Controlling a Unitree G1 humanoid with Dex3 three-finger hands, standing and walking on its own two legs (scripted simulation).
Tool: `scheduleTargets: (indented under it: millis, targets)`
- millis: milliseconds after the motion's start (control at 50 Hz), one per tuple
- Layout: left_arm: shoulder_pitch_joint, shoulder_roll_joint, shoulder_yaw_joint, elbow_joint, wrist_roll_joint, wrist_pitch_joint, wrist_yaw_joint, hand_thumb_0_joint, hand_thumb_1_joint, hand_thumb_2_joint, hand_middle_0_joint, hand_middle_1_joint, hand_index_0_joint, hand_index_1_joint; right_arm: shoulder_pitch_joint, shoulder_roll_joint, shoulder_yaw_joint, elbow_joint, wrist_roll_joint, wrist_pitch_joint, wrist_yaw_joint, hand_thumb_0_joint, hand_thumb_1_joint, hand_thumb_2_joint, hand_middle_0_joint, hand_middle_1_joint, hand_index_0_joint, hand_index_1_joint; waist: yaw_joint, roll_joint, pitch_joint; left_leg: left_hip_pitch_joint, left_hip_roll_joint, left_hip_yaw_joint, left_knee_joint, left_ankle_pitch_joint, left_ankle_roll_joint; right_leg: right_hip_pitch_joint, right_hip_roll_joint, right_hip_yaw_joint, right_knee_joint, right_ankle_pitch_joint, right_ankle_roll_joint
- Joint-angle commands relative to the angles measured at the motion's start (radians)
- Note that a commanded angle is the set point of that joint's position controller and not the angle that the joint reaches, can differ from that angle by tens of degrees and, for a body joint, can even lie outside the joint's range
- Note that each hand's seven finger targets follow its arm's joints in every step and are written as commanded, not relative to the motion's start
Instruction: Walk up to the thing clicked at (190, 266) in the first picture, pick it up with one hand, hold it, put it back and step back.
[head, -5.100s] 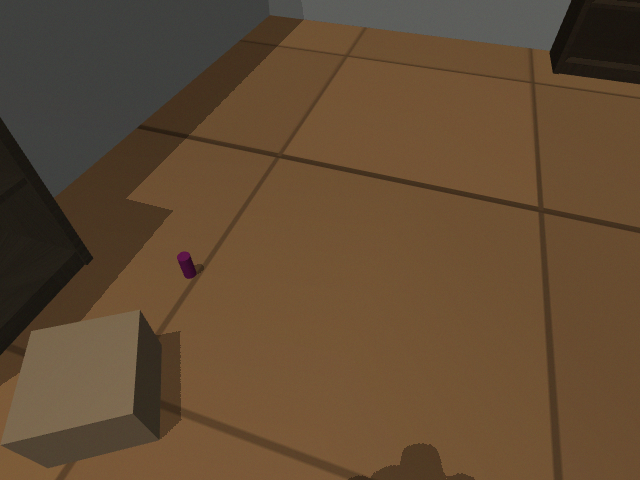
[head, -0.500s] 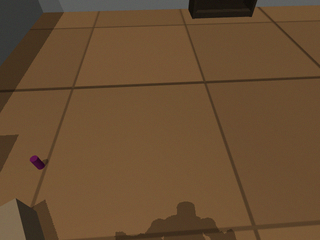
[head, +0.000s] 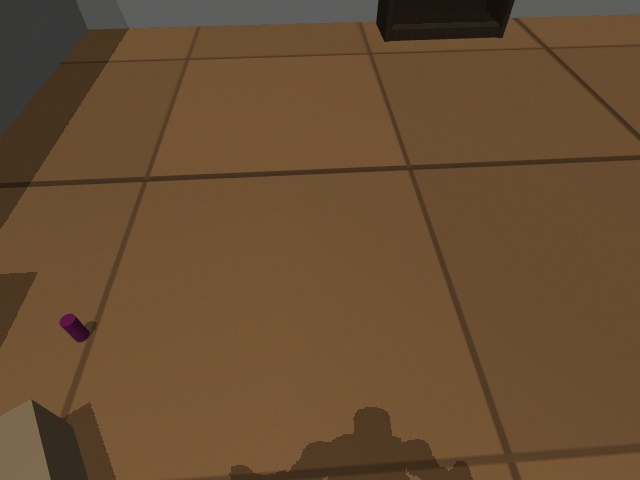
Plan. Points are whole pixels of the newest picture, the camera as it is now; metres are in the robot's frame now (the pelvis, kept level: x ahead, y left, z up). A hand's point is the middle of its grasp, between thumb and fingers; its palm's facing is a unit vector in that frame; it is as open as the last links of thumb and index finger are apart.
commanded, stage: stand
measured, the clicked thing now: (75, 328) +0.74 +0.83 -0.73
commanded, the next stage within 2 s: walk up in 0.18 s
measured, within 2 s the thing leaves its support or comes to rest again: neither
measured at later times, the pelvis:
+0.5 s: pelvis +0.06 -0.05 -0.02, yaw -2 degrees
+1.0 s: pelvis +0.27 -0.01 -0.02, yaw -1 degrees
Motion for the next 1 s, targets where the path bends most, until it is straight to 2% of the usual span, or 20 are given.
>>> scheduleTargets:
  millis: [0,140,160,180,260,300,380,400,420,440,500,560,660,760,820,840,860,880,920,980]
  targets:
    - [-0.036,0.220,0.041,-0.062,-0.009,-0.020,0.011,0.000,0.900,0.900,-0.200,-0.300,-0.200,-0.300,-0.035,-0.213,-0.034,-0.057,-0.003,-0.024,-0.015,0.000,-0.900,-0.900,0.200,0.300,0.200,0.300,0.000,-0.003,-0.074,0.030,0.105,-0.079,-0.050,0.127,0.039,-0.013,-0.103,0.054,-0.047,0.163,-0.048]
    - [-0.036,0.221,0.042,-0.065,-0.006,-0.018,0.012,0.000,0.900,0.900,-0.200,-0.300,-0.200,-0.300,-0.035,-0.213,-0.036,-0.059,-0.002,-0.022,-0.017,0.000,-0.900,-0.900,0.200,0.300,0.200,0.300,-0.001,-0.003,-0.085,0.027,0.105,-0.079,-0.044,0.127,0.039,-0.001,-0.104,0.052,-0.045,0.175,-0.050]
    - [0.015,0.297,0.102,-0.120,0.014,-0.029,-0.019,0.000,0.900,0.900,-0.200,-0.300,-0.200,-0.300,0.035,-0.303,-0.092,-0.113,-0.023,-0.041,0.006,0.000,-0.900,-0.900,0.200,0.300,0.200,0.300,-0.002,0.003,-0.175,0.062,0.086,-0.096,0.018,-0.404,0.108,-0.033,-0.040,0.045,0.034,-0.351,-0.082]
    - [-0.001,0.295,0.107,-0.115,0.026,-0.028,-0.029,0.000,0.900,0.900,-0.200,-0.300,-0.200,-0.300,0.063,-0.320,-0.108,-0.096,-0.032,-0.044,0.016,0.000,-0.900,-0.900,0.200,0.300,0.200,0.300,-0.017,0.039,-0.109,0.044,0.127,-0.158,-0.016,-0.595,0.141,-0.169,-0.036,0.041,0.097,-0.490,-0.089]
    - [-0.111,0.246,0.107,-0.194,0.024,-0.040,-0.054,0.000,0.900,0.900,-0.200,-0.300,-0.200,-0.300,0.090,-0.340,-0.143,-0.146,-0.038,-0.063,0.020,0.000,-0.900,-0.900,0.200,0.300,0.200,0.300,-0.051,0.102,0.123,0.075,0.391,-0.407,-0.203,-0.446,0.288,-0.518,-0.069,-0.005,0.398,-0.295,-0.052]
    - [-0.062,0.247,0.108,-0.196,0.017,-0.048,-0.074,0.000,0.900,0.900,-0.200,-0.300,-0.200,-0.300,0.072,-0.329,-0.136,-0.178,-0.037,-0.066,0.026,0.000,-0.900,-0.900,0.200,0.300,0.200,0.300,-0.035,0.122,0.050,0.063,0.316,-0.287,-0.188,-0.429,0.249,-0.421,-0.070,-0.031,0.344,-0.289,-0.043]
    - [0.223,0.255,0.141,-0.107,0.019,-0.056,-0.069,0.000,0.900,0.900,-0.200,-0.300,-0.200,-0.300,-0.081,-0.277,-0.128,-0.245,-0.040,-0.045,0.039,0.000,-0.900,-0.900,0.200,0.300,0.200,0.300,0.119,0.105,-0.038,-0.286,0.142,-0.017,0.111,-0.407,0.145,0.154,0.017,-0.176,0.135,-0.046,-0.042]
    - [0.346,0.306,0.163,-0.077,0.025,-0.063,-0.052,0.000,0.900,0.900,-0.200,-0.300,-0.200,-0.300,-0.046,-0.212,-0.103,-0.258,-0.040,-0.042,0.040,0.000,-0.900,-0.900,0.200,0.300,0.200,0.300,0.166,-0.093,-0.089,-0.460,0.064,0.052,0.376,-0.457,0.115,0.359,-0.001,-0.099,0.084,-0.164,-0.054]
    - [0.420,0.421,0.194,-0.092,0.034,-0.070,-0.036,0.000,0.900,0.900,-0.200,-0.300,-0.200,-0.300,-0.059,-0.142,-0.074,-0.298,-0.030,-0.041,0.041,0.000,-0.900,-0.900,0.200,0.300,0.200,0.300,0.211,-0.379,-0.038,-0.689,-0.087,0.035,0.704,-0.471,0.065,0.297,-0.277,0.429,-0.189,-0.658,-0.121]
    - [0.267,0.449,0.183,-0.156,0.032,-0.073,-0.036,0.000,0.900,0.900,-0.200,-0.300,-0.200,-0.300,-0.061,-0.224,-0.095,-0.298,-0.021,-0.033,0.036,0.000,-0.900,-0.900,0.200,0.300,0.200,0.300,0.145,-0.200,0.046,-0.631,-0.038,-0.166,0.783,-0.367,0.056,0.078,-0.423,0.649,-0.322,-0.849,-0.212]
    - [0.088,0.346,0.150,-0.225,0.009,-0.085,-0.031,0.000,0.900,0.900,-0.200,-0.300,-0.200,-0.300,0.091,-0.278,-0.107,-0.220,-0.003,-0.047,0.042,0.000,-0.900,-0.900,0.200,0.300,0.200,0.300,0.020,-0.077,0.099,-0.547,0.046,-0.190,0.732,-0.152,0.046,0.000,-0.287,0.319,-0.248,-0.508,-0.208]
    - [0.099,0.307,0.139,-0.235,-0.001,-0.095,-0.033,0.000,0.900,0.900,-0.200,-0.300,-0.200,-0.300,0.165,-0.262,-0.109,-0.198,-0.012,-0.043,0.056,0.000,-0.900,-0.900,0.200,0.300,0.200,0.300,0.009,-0.108,0.056,-0.454,0.040,-0.153,0.639,-0.073,0.018,-0.030,-0.232,0.116,-0.231,-0.301,-0.194]
    - [0.135,0.334,0.154,-0.264,0.002,-0.101,-0.030,0.000,0.900,0.900,-0.200,-0.300,-0.200,-0.300,0.066,-0.251,-0.107,-0.259,-0.024,-0.044,0.075,0.000,-0.900,-0.900,0.200,0.300,0.200,0.300,0.045,-0.105,0.085,-0.505,0.072,-0.107,0.426,-0.015,0.004,0.026,-0.258,0.051,-0.225,-0.290,-0.229]
    - [0.188,0.332,0.146,-0.267,0.001,-0.095,-0.035,0.000,0.900,0.900,-0.200,-0.300,-0.200,-0.300,-0.017,-0.235,-0.106,-0.307,-0.026,-0.059,0.084,0.000,-0.900,-0.900,0.200,0.300,0.200,0.300,0.073,-0.077,0.062,-0.377,0.064,0.022,0.258,0.025,0.039,0.057,-0.231,-0.047,-0.102,0.023,-0.208]
    - [0.178,0.313,0.124,-0.285,-0.002,-0.084,-0.031,0.000,0.900,0.900,-0.200,-0.300,-0.200,-0.300,0.175,-0.259,-0.128,-0.263,-0.033,-0.072,0.065,0.000,-0.900,-0.900,0.200,0.300,0.200,0.300,-0.043,0.015,-0.063,-0.028,-0.002,0.078,0.166,0.025,0.085,-0.036,-0.169,-0.142,0.255,0.319,-0.174]
    - [0.229,0.256,0.103,-0.293,-0.010,-0.078,-0.027,0.000,0.900,0.900,-0.200,-0.300,-0.200,-0.300,0.333,-0.324,-0.155,-0.230,-0.046,-0.079,0.052,0.000,-0.900,-0.900,0.200,0.300,0.200,0.300,-0.099,0.167,-0.170,0.199,0.059,-0.025,0.136,-0.099,0.143,-0.185,-0.095,-0.192,0.549,0.237,-0.131]
    - [0.260,0.189,0.090,-0.310,-0.029,-0.078,-0.026,0.000,0.900,0.900,-0.200,-0.300,-0.200,-0.300,0.400,-0.412,-0.182,-0.254,-0.049,-0.083,0.037,0.000,-0.900,-0.900,0.200,0.300,0.200,0.300,-0.117,0.342,-0.227,0.376,0.338,-0.560,0.032,-0.220,0.244,-0.484,0.092,-0.149,0.812,-0.181,-0.071]
    - [0.215,0.292,0.110,-0.303,-0.023,-0.076,-0.014,0.000,0.900,0.900,-0.200,-0.300,-0.200,-0.300,0.365,-0.436,-0.186,-0.275,0.000,-0.083,0.037,0.000,-0.900,-0.900,0.200,0.300,0.200,0.300,-0.121,0.210,-0.254,0.302,0.409,-0.717,-0.067,-0.259,0.332,-0.495,0.058,0.015,0.896,-0.378,-0.095]
    - [0.214,0.290,0.096,-0.286,-0.033,-0.079,-0.017,0.000,0.900,0.900,-0.200,-0.300,-0.200,-0.300,0.247,-0.361,-0.152,-0.311,0.010,-0.079,0.023,0.000,-0.900,-0.900,0.200,0.300,0.200,0.300,-0.053,0.100,-0.113,0.141,0.355,-0.412,-0.028,-0.064,0.281,-0.502,-0.014,0.064,0.911,-0.245,-0.088]
    - [0.264,0.260,0.098,-0.250,-0.024,-0.069,-0.036,0.000,0.900,0.900,-0.200,-0.300,-0.200,-0.300,0.172,-0.300,-0.119,-0.334,0.007,-0.090,0.022,0.000,-0.900,-0.900,0.200,0.300,0.200,0.300,0.003,0.124,-0.024,-0.087,0.283,-0.180,-0.054,0.059,0.244,-0.377,-0.073,0.019,0.721,-0.191,-0.059]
